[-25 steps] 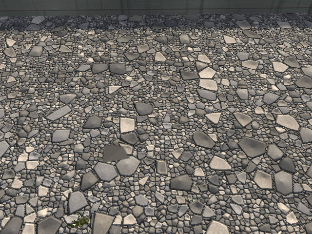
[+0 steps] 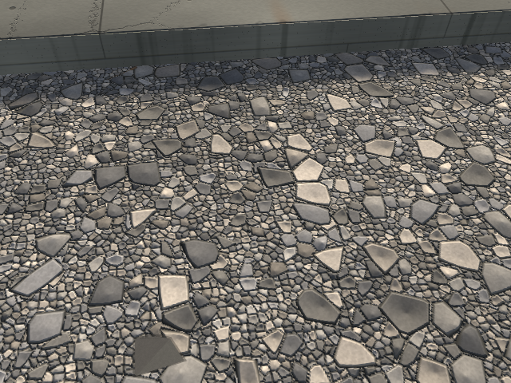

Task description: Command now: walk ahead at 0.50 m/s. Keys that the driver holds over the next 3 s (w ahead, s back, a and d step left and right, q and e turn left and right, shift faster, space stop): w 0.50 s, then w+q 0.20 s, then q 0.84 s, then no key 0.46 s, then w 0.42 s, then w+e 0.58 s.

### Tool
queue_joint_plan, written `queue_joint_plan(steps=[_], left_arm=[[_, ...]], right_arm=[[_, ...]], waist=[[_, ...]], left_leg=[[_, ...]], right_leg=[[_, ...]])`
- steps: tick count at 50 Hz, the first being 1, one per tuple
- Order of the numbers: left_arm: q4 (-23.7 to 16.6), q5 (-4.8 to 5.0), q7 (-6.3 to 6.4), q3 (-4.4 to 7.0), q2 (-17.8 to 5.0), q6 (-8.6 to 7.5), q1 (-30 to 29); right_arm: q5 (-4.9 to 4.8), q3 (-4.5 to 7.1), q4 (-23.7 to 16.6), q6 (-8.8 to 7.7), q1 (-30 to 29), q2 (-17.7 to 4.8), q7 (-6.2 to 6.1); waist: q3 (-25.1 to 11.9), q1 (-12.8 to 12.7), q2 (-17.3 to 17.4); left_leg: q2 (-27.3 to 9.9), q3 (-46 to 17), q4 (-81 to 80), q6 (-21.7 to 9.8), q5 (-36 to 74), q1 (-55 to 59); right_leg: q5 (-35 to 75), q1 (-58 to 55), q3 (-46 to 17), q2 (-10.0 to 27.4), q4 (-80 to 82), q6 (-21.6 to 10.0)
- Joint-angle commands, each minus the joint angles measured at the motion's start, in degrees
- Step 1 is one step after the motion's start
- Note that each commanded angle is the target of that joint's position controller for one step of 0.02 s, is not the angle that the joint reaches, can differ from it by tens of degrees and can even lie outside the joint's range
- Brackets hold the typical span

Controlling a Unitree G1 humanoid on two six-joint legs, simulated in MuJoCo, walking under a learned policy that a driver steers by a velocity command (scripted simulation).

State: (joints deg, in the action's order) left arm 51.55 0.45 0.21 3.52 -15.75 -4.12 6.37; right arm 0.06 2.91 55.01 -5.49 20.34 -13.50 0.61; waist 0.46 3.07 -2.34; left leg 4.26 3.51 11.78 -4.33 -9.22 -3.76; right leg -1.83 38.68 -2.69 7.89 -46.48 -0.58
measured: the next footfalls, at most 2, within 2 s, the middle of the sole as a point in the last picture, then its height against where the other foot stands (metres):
right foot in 0.24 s outside the picture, level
left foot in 0.78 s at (216, 340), level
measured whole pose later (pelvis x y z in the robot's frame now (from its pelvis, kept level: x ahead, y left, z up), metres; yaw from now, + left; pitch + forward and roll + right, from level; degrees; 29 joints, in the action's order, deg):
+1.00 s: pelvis +0.53 +0.00 -0.01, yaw +13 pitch +3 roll -1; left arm 48.2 -0.4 2.2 3.5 -16.8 -3.1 6.2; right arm 0.4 4.2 44.6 -2.3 9.6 -16.0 1.1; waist 4.4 0.6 -1.2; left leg 5.6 -1.7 24.4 -5.6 -5.3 -21.3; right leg -23.7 33.6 -3.7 2.9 -64.4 2.7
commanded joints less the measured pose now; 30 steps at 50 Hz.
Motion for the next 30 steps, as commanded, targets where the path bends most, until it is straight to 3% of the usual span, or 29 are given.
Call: queue_joint_plan(steps=[1, 5, 7, 9, 10, 11, 12, 13, 14, 15, 16, 17, 19, 21, 25, 30], left_arm=[[-3.66, 0.09, -0.46, -0.04, -1.46, -0.77, -4.72], [-5.98, 0.60, -1.55, -0.43, -1.63, -1.24, -10.91], [-7.08, 0.74, -2.29, -0.36, -2.29, -1.67, -12.24], [-6.87, 0.82, -2.71, 0.20, -3.81, -2.00, -9.80], [-5.88, 0.76, -2.66, 0.93, -5.17, -2.10, -5.76], [-3.06, 0.64, -2.36, 2.30, -7.42, -2.06, 2.94], [-0.43, -0.02, -1.83, 3.59, -11.21, -1.96, 13.84], [1.21, -0.31, -1.76, 4.77, -15.87, -1.51, 19.82], [1.02, 0.12, -1.86, 3.11, -10.87, -1.49, 19.24], [0.24, 0.36, -1.76, 2.25, -8.34, -1.66, 13.96], [-1.04, 0.17, -1.72, 1.67, -6.68, -1.73, 8.78], [-1.48, -0.29, -1.92, 1.17, -4.94, -1.83, 5.50], [-1.08, -0.95, -2.20, 0.68, -3.28, -2.17, 3.88], [0.00, -0.71, -1.90, 1.00, -4.63, -2.49, 5.45], [1.57, -0.50, -0.47, 1.36, -6.57, -2.16, 9.11], [3.19, -0.33, 0.24, 1.39, -7.34, -1.95, 12.58]], right_arm=[[-0.46, 1.74, -2.33, -0.54, 0.18, -9.12, -0.81], [-0.80, 1.95, -0.02, 0.36, 4.17, -9.40, -0.99], [-0.98, 2.28, 0.63, 0.97, 4.53, -9.86, -1.29], [-1.06, 2.64, 0.56, 1.51, 3.32, -10.63, -1.52], [-1.04, 2.76, 0.23, 1.78, 1.99, -11.12, -1.56], [-0.88, 2.38, -0.10, 2.12, 1.11, -10.19, -1.56], [-0.14, 1.48, -1.36, 2.13, 1.31, -8.55, -1.60], [-0.01, -0.66, -1.71, 0.93, 8.37, -1.24, -0.86], [-0.94, -0.06, -1.06, -0.56, 6.05, -4.58, -0.62], [-2.59, 1.15, -2.89, -1.48, 0.63, -8.78, -0.39], [-2.71, 1.21, -3.68, -1.76, -2.65, -9.11, -0.67], [-1.85, 1.60, -3.85, -1.53, -4.44, -8.71, -1.09], [-1.24, 1.76, -3.29, -0.01, -2.18, -6.34, -1.37], [-1.02, 1.67, -3.46, 1.02, -2.26, -4.83, -1.52], [-0.34, 1.86, -6.22, 1.14, -10.23, -5.00, -1.51], [-1.23, 0.85, -8.29, 0.86, -18.22, -3.41, -0.08]], waist=[[3.02, -0.31, 5.38], [4.80, 1.43, 5.40], [4.90, 0.86, 5.78], [3.01, -1.25, 6.87], [0.32, -3.78, 7.76], [-4.80, -7.98, 7.12], [-12.87, -11.65, 3.18], [-20.78, -8.95, -11.10], [-21.60, -10.20, -9.51], [-12.79, -9.24, -7.09], [-7.66, -7.41, -2.86], [-3.84, -5.78, -0.48], [-2.38, -2.74, -2.48], [-1.03, -2.03, -2.09], [1.37, -3.56, -0.57], [3.14, -6.47, -0.71]], left_leg=[[-14.36, -7.01, -6.31, -6.98, 10.91, -2.70], [-16.97, -7.02, -4.11, -6.93, 11.55, 4.17], [-18.92, -7.57, -1.65, -6.42, 14.50, 8.15], [-19.68, -7.50, 2.07, -5.35, 22.47, 10.15], [-18.92, -6.57, 6.75, -4.59, 31.93, 9.84], [-16.04, -4.41, 16.54, -3.15, 37.78, 7.22], [-12.84, -2.19, 32.46, -1.16, 27.00, -3.85], [-2.18, -1.44, 54.69, 3.26, -5.67, -28.20], [-2.02, -10.20, 62.36, 2.32, -23.98, -35.29], [-5.35, -10.12, 64.63, 1.24, -20.53, -39.93], [-8.65, -8.30, 62.20, 0.96, -14.82, -38.68], [-10.61, -7.46, 58.58, 1.22, -10.99, -36.32], [-12.78, -7.70, 54.21, 1.62, -7.22, -29.76], [-13.35, -6.93, 50.91, 2.55, -5.01, -29.73], [-13.45, -6.43, 38.46, 4.38, 6.49, -35.80], [-10.83, -3.79, 25.28, 3.46, 16.51, -33.56]], right_leg=[[8.10, -1.35, 1.90, -1.42, 8.92, 0.33], [6.51, 0.17, 2.30, -2.71, 14.71, -0.60], [2.84, 0.58, 2.01, -3.05, 16.53, -1.91], [-1.25, -4.37, 3.09, -4.51, 17.77, -3.39], [-2.35, -11.10, 4.77, -6.40, 18.33, -4.40], [-1.24, -23.00, 6.10, -8.09, 19.18, -5.98], [-0.10, -40.92, -2.26, -0.61, 16.96, -9.40], [-11.11, -62.29, -29.27, 13.17, 21.60, -18.87], [-16.13, -62.53, -38.69, 14.05, 28.44, -18.41], [-16.06, -55.10, -30.27, 12.33, 29.49, -15.47], [-11.68, -46.17, -22.92, 10.27, 30.96, -13.79], [-7.24, -38.30, -17.68, 8.14, 32.99, -12.92], [-3.74, -30.40, -11.90, 5.31, 36.45, -12.12], [-0.66, -27.72, -8.60, 4.75, 38.73, -13.05], [3.37, -30.05, -4.70, 4.05, 40.45, -12.58], [2.55, -33.58, 2.48, 3.46, 41.50, -10.16]])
